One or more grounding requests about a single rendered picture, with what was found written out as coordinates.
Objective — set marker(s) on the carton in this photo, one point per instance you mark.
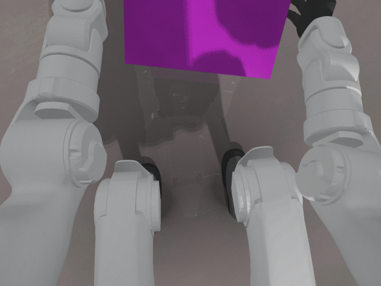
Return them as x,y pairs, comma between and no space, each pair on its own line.
234,37

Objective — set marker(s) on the left robot forearm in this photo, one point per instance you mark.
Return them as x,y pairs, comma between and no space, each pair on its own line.
69,66

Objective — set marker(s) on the robot right hand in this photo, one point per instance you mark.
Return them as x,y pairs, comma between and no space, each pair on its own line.
309,10

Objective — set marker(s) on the right robot upper arm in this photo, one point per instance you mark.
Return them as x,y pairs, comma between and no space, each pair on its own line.
343,185

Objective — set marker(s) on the left robot upper arm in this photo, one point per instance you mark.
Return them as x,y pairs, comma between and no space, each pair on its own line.
49,163

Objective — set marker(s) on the right robot forearm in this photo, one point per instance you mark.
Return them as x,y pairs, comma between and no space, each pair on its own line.
332,92

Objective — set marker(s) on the right robot foot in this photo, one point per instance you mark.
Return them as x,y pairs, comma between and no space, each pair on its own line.
229,162

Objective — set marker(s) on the robot left shin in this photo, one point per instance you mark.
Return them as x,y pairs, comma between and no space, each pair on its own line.
101,198

